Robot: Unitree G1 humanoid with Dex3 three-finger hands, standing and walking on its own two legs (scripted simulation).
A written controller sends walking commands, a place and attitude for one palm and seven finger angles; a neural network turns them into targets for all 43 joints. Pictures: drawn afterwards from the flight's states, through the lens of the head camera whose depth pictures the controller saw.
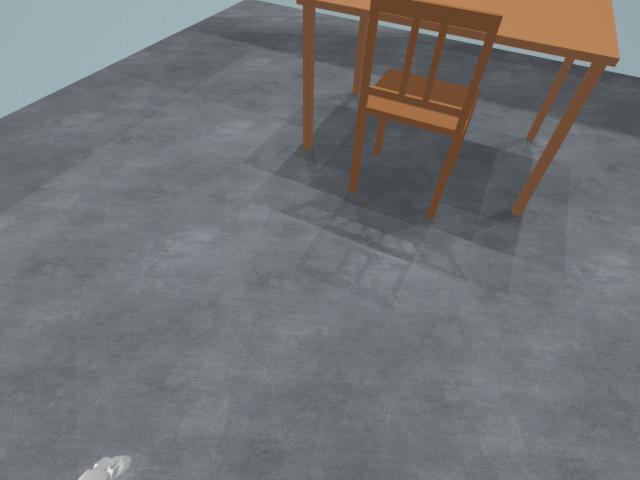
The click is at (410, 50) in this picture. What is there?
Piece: chair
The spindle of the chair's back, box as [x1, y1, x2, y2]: [399, 18, 420, 95]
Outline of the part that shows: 413,18 399,90 399,94 403,95 406,89 420,21 418,19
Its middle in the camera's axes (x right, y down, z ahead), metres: +0.31 -0.64 +1.37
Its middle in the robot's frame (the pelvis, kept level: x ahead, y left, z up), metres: +1.46 -0.24 -0.09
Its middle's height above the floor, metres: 0.68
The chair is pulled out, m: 0.00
